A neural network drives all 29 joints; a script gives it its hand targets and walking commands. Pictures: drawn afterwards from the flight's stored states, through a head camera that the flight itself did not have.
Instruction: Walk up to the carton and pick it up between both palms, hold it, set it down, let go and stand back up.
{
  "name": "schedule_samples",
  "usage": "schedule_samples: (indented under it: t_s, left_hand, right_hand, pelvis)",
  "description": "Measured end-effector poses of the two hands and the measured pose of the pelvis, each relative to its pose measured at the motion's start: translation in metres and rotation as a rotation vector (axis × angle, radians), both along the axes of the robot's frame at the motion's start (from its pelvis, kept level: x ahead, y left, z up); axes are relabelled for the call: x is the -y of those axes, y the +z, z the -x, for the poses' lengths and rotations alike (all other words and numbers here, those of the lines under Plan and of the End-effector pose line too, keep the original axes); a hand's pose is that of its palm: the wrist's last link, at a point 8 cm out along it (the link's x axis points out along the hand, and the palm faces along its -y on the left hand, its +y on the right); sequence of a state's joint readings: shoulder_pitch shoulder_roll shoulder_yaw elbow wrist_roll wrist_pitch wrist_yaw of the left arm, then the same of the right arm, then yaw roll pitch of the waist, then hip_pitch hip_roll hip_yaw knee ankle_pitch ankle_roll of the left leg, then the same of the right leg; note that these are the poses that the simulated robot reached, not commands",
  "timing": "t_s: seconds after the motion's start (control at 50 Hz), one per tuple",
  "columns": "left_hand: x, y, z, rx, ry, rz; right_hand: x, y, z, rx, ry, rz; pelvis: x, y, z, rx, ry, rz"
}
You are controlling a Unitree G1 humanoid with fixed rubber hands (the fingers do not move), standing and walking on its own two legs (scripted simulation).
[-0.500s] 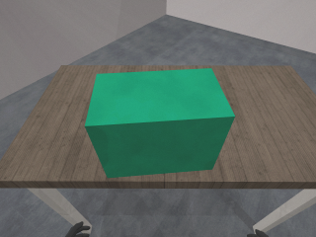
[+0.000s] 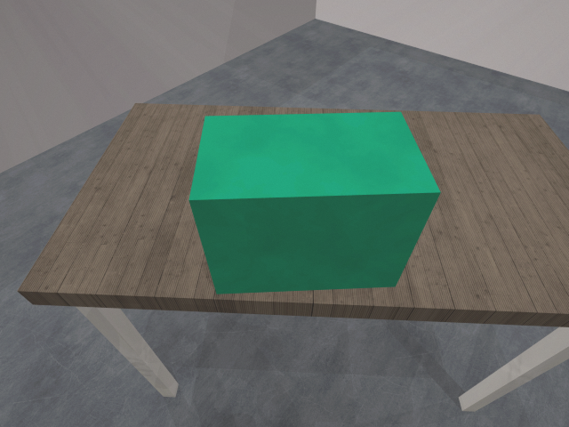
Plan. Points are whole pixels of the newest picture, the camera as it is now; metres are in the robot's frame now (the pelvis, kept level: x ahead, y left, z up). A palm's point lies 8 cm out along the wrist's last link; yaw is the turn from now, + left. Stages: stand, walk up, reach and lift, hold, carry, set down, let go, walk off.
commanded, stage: stand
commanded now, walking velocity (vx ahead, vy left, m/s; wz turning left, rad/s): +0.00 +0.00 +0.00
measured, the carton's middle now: (305, 206) +0.43 +0.01 +0.09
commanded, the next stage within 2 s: none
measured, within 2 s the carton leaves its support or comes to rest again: neither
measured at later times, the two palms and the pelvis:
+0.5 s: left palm out of the picture +0.06 +0.25 -0.12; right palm out of the picture +0.09 -0.25 -0.11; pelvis +0.01 +0.00 +0.00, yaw +1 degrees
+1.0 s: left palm out of the picture +0.05 +0.25 -0.12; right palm out of the picture +0.08 -0.25 -0.12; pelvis +0.01 +0.00 +0.00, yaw +1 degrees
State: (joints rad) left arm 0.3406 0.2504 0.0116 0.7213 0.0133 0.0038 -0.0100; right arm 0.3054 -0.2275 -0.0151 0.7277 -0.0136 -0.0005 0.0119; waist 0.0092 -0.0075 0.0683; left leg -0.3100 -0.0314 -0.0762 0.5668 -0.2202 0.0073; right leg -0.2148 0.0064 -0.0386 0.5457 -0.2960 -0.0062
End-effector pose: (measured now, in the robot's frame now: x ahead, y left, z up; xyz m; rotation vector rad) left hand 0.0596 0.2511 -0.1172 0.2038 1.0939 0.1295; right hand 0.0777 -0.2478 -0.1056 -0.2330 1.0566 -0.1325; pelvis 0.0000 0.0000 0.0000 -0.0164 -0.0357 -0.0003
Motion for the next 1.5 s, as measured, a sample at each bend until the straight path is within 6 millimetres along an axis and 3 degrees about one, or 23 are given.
schedule_samples:
  t_s: [0.18,0.74,1.5]
  left_hand:
    - [-0.003,-0.001,0.014,-0.031,0.015,-0.011]
    - [0.005,0.001,-0.007,-0.006,0.018,-0.011]
    - [0.007,-0.006,0.023,-0.104,0.065,-0.01]
  right_hand:
    - [-0.001,-0.004,0.001,-0.009,-0.009,-0.005]
    - [0.003,-0.006,-0.01,-0.027,-0.003,-0.001]
    - [0.003,-0.014,0.007,-0.117,-0.014,0.001]
  pelvis:
    - [0.0,0.0,-0.001,-0.003,0.004,-0.001]
    - [0.004,0.001,-0.012,-0.003,0.02,-0.002]
    - [0.007,0.004,-0.013,-0.002,0.034,-0.003]
